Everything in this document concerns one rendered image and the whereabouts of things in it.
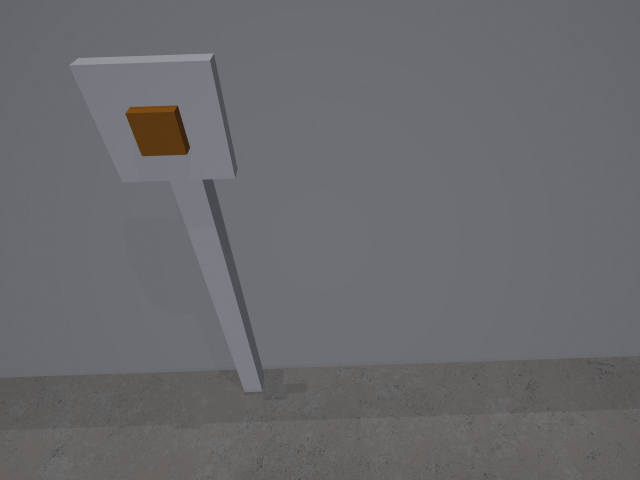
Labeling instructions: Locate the panel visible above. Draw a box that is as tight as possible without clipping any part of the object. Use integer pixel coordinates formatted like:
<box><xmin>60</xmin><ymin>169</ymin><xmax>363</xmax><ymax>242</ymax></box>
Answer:
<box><xmin>69</xmin><ymin>53</ymin><xmax>264</xmax><ymax>392</ymax></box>

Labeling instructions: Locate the button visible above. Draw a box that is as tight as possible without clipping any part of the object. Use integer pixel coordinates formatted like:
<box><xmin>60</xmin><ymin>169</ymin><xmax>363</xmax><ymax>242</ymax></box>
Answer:
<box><xmin>125</xmin><ymin>105</ymin><xmax>190</xmax><ymax>156</ymax></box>

